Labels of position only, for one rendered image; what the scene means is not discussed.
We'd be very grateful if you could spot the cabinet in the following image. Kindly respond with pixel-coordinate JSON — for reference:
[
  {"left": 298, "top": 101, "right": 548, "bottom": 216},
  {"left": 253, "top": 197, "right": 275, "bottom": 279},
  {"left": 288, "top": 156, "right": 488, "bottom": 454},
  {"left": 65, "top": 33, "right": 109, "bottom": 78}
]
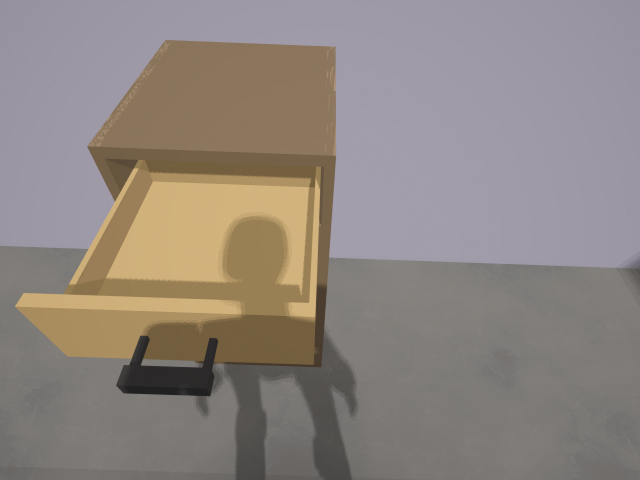
[{"left": 87, "top": 40, "right": 336, "bottom": 367}]

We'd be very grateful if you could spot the handle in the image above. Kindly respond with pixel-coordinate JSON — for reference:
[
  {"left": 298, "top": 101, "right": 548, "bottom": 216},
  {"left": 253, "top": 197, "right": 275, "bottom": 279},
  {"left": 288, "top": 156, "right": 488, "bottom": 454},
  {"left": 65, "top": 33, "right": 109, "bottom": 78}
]
[{"left": 116, "top": 336, "right": 218, "bottom": 396}]

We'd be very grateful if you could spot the drawer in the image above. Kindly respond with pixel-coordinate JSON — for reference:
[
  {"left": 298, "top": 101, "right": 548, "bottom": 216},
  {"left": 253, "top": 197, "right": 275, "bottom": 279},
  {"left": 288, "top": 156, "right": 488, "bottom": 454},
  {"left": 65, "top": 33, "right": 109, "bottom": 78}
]
[{"left": 15, "top": 160, "right": 321, "bottom": 365}]

